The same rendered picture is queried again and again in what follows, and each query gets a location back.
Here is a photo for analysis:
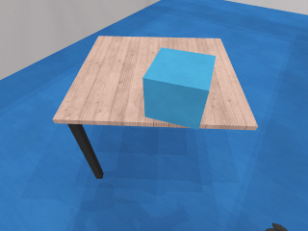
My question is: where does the carton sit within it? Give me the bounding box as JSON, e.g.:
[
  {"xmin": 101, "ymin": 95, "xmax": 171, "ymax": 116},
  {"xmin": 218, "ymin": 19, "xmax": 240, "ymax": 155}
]
[{"xmin": 142, "ymin": 47, "xmax": 216, "ymax": 130}]

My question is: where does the table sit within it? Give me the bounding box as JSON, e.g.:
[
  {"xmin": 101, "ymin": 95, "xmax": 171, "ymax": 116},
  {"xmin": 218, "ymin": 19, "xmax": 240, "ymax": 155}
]
[{"xmin": 53, "ymin": 36, "xmax": 258, "ymax": 179}]

